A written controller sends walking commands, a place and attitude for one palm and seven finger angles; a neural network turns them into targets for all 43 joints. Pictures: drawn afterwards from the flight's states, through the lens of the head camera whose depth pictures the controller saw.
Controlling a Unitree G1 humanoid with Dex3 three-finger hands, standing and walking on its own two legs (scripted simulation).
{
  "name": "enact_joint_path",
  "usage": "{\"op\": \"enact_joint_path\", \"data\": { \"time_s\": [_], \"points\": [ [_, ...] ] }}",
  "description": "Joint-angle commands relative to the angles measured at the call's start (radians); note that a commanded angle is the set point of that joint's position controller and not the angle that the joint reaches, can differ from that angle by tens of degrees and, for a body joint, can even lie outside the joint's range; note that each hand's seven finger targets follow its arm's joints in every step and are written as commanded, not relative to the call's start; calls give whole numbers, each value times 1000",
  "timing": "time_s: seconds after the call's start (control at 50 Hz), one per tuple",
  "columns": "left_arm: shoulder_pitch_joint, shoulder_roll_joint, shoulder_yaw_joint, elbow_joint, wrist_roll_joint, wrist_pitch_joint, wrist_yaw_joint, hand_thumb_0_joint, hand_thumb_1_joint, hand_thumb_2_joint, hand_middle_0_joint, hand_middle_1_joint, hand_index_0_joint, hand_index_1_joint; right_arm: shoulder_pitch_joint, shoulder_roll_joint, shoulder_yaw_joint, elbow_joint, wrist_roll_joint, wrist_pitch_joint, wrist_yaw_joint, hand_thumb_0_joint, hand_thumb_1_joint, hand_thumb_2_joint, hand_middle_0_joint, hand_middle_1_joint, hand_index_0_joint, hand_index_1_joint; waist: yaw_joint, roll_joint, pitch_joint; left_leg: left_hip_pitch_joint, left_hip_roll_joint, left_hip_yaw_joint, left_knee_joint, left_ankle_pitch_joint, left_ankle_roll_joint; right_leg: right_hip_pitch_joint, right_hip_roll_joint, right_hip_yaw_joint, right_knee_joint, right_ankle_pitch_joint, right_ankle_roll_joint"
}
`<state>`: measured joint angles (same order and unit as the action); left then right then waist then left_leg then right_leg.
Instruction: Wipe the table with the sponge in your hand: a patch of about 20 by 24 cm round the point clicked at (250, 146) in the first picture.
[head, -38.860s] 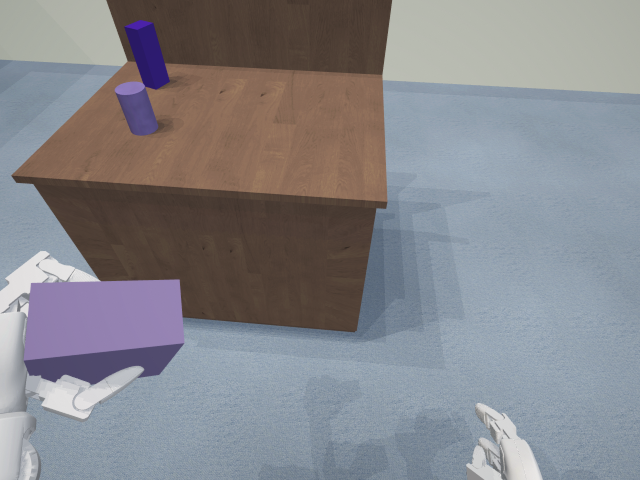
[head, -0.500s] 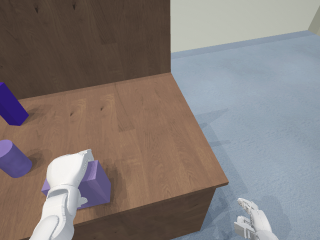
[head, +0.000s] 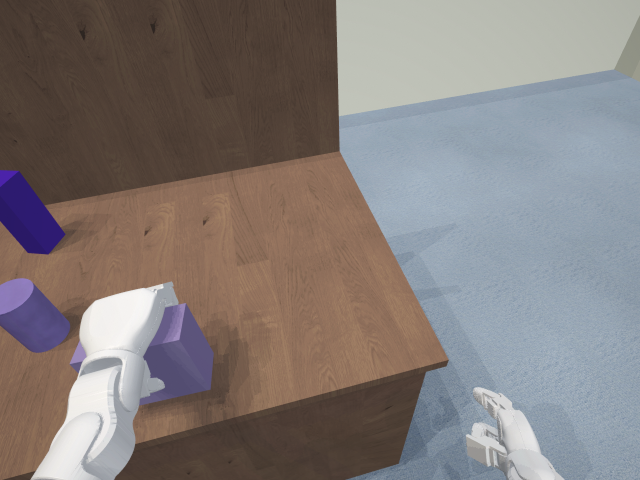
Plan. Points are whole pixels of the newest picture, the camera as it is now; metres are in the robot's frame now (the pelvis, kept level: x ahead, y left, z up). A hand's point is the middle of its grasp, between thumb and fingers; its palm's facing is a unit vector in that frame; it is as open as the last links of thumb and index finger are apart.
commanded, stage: lift the sponge slowly off the table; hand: left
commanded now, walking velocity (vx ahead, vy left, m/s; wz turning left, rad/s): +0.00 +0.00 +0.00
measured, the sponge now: (155, 365) +0.23 +0.28 +0.00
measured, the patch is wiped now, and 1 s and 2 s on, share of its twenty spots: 1.00 1.00 1.00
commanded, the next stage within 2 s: bring the sponge back beside the body in 0.90 s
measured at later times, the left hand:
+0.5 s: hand (134, 320) +0.25 +0.29 +0.08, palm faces +0.02 -0.11 -0.99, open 10.3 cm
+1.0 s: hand (127, 306) +0.26 +0.29 +0.10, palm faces +0.02 -0.12 -0.99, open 10.2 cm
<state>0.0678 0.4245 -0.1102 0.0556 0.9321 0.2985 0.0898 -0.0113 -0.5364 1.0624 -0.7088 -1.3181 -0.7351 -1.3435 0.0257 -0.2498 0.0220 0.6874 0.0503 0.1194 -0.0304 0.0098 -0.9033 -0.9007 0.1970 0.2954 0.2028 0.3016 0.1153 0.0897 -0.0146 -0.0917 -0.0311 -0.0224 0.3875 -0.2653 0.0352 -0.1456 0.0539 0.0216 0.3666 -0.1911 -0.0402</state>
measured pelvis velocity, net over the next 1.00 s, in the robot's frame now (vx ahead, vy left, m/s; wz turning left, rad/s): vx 0.01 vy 0.01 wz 0.01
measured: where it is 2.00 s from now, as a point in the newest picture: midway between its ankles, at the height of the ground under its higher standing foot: outside the picture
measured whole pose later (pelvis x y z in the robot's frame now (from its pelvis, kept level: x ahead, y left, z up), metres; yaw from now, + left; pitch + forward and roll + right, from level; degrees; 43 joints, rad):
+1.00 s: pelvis +0.01 +0.01 +0.00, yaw +0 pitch -2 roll -1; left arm 0.01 0.49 -0.10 -0.12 0.90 0.43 -0.06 -0.01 -0.53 1.06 -0.71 -1.32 -0.73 -1.34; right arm -0.02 -0.25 0.07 0.65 0.06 0.15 -0.02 0.01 -0.90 -0.90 0.20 0.30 0.20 0.30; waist 0.12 0.10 0.00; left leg -0.06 -0.05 -0.03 0.34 -0.25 0.05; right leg -0.11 0.04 0.02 0.33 -0.18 -0.03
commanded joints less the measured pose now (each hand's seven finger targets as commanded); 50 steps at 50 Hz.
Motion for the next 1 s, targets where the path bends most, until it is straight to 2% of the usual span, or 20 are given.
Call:
{"op": "enact_joint_path", "data": {
  "time_s": [0.0, 0.1, 0.12, 0.14, 0.16, 0.22, 0.26, 0.32, 0.36, 0.42, 0.58, 0.62, 0.66, 0.7, 0.72, 0.78, 0.82, 0.84, 0.92, 0.98],
  "points": [
    [-281, 238, 153, -200, 22, 0, 40, 0, 100, 1300, -1200, -1600, -1200, -1600, -197, -106, -31, -163, 1, -45, -13, 0, -900, -900, 200, 300, 200, 300, -1, -35, -179, -43, -11, -45, -51, 259, 13, 142, -16, 85, -39, 201, -51],
    [-323, 220, 123, -210, 12, -4, 14, 0, 100, 1300, -1200, -1600, -1200, -1600, -198, -107, -32, -167, 3, -53, -18, 0, -900, -900, 200, 300, 200, 300, -11, -38, -176, -28, -11, -46, -55, 257, 17, 132, -18, 79, -50, 191, -48],
    [-325, 252, 162, -238, 6, -10, 13, 0, 100, 1300, -1200, -1600, -1200, -1600, -204, -110, -33, -169, 4, -58, -18, 0, -900, -900, 200, 300, 200, 300, -7, -18, -192, -17, -8, -50, -61, 256, 16, 142, -12, 91, -51, 173, -53],
    [-311, 230, 137, -233, 7, -13, 9, 0, 100, 1300, -1200, -1600, -1200, -1600, -195, -106, -32, -175, 2, -59, -19, 0, -900, -900, 200, 300, 200, 300, -5, -16, -198, -24, -11, -45, -56, 260, 20, 156, -17, 76, -46, 188, -49],
    [-301, 248, 157, -214, 8, -15, 7, 0, 100, 1300, -1200, -1600, -1200, -1600, -190, -107, -31, -166, 1, -59, -19, 0, -900, -900, 200, 300, 200, 300, -5, -47, -189, -25, -11, -47, -54, 268, 19, 151, -18, 80, -49, 204, -49],
    [-298, 287, 199, -247, 6, -16, 6, 0, 100, 1300, -1200, -1600, -1200, -1600, -204, -114, -30, -172, 1, -55, -17, 0, -900, -900, 200, 300, 200, 300, 4, -35, -206, -23, -11, -53, -64, 272, 15, 171, -16, 97, -45, 205, -51],
    [-304, 263, 174, -231, 7, -11, 3, 0, 100, 1300, -1200, -1600, -1200, -1600, -198, -109, -31, -172, 3, -54, -18, 0, -900, -900, 200, 300, 200, 300, 0, -50, -187, -31, -9, -48, -60, 281, 17, 161, -21, 80, -46, 218, -48],
    [-289, 300, 212, -288, 1, -5, 4, 0, 100, 1300, -1200, -1600, -1200, -1600, -212, -116, -31, -178, 3, -53, -13, 0, -900, -900, 200, 300, 200, 300, 8, -18, -220, -12, -8, -56, -62, 309, 12, 186, -17, 95, -37, 244, -54],
    [-264, 258, 174, -273, -2, 8, -3, 0, 100, 1300, -1200, -1600, -1200, -1600, -208, -109, -29, -181, 4, -53, -12, 0, -900, -900, 200, 300, 200, 300, 3, -32, -196, -19, -7, -53, -60, 320, 13, 177, -23, 80, -38, 263, -50],
    [-292, 278, 187, -327, -9, 25, -13, 0, 100, 1300, -1200, -1600, -1200, -1600, -226, -116, -27, -184, 7, -49, -9, 0, -900, -900, 200, 300, 200, 300, -1, -9, -201, -3, -2, -58, -64, 329, 9, 174, -17, 93, -39, 260, -55],
    [-313, 268, 152, -341, 4, 59, -43, 0, 100, 1300, -1200, -1600, -1200, -1600, -224, -112, -19, -182, 3, -40, -7, 0, -900, -900, 200, 300, 200, 300, -3, -40, -186, 5, 6, -64, -69, 357, 6, 169, -20, 68, -43, 264, -53],
    [-329, 297, 181, -397, 4, 61, -45, 0, 100, 1300, -1200, -1600, -1200, -1600, -248, -112, -14, -191, 5, -38, -4, 0, -900, -900, 200, 300, 200, 300, 5, 1, -216, 16, 8, -74, -77, 370, 3, 192, -12, 86, -36, 264, -60],
    [-344, 243, 122, -393, 13, 70, -52, 0, 100, 1300, -1200, -1600, -1200, -1600, -240, -103, -12, -190, 4, -39, -2, 0, -900, -900, 200, 300, 200, 300, -1, -11, -212, 25, 9, -69, -71, 399, 1, 184, -17, 66, -38, 287, -57],
    [-324, 249, 124, -393, 9, 82, -57, 0, 100, 1300, -1200, -1600, -1200, -1600, -241, -106, -11, -190, 3, -31, 3, 0, -900, -900, 200, 300, 200, 300, 3, -4, -214, 23, 10, -71, -77, 410, -4, 193, -20, 65, -37, 300, -57],
    [-332, 285, 168, -419, 8, 85, -57, 0, 100, 1300, -1200, -1600, -1200, -1600, -256, -109, -10, -193, 4, -33, 4, 0, -900, -900, 200, 300, 200, 300, 8, -1, -229, 28, 13, -77, -80, 408, -2, 204, -10, 86, -33, 296, -64],
    [-307, 277, 154, -362, 8, 114, -67, 0, 100, 1300, -1200, -1600, -1200, -1600, -248, -108, -2, -191, 4, -20, 6, 0, -900, -900, 200, 300, 200, 300, 6, -45, -191, -3, 12, -70, -81, 407, -3, 199, -21, 70, -32, 312, -57],
    [-318, 290, 167, -381, 6, 127, -75, 0, 100, 1300, -1200, -1600, -1200, -1600, -272, -112, 2, -198, 8, -15, 9, 0, -900, -900, 200, 300, 200, 300, 8, -27, -198, -2, 11, -73, -85, 388, -2, 197, -14, 94, -34, 288, -62],
    [-317, 267, 141, -365, 8, 136, -82, 0, 100, 1300, -1200, -1600, -1200, -1600, -257, -110, 3, -197, 7, -13, 8, 0, -900, -900, 200, 300, 200, 300, 4, -34, -203, -6, 13, -63, -78, 389, 3, 197, -20, 68, -30, 289, -57],
    [-319, 303, 170, -384, -1, 130, -98, 0, 100, 1300, -1200, -1600, -1200, -1600, -265, -117, 4, -202, 8, -13, 6, 0, -900, -900, 200, 300, 200, 300, 0, -24, -215, 0, 12, -70, -75, 376, 4, 193, -17, 93, -30, 291, -60],
    [-317, 278, 145, -380, 0, 106, -106, 0, 100, 1300, -1200, -1600, -1200, -1600, -240, -111, 2, -204, 3, -17, 1, 0, -900, -900, 200, 300, 200, 300, -4, -35, -208, 5, 12, -65, -65, 394, 8, 186, -25, 63, -30, 303, -53]
  ]
}}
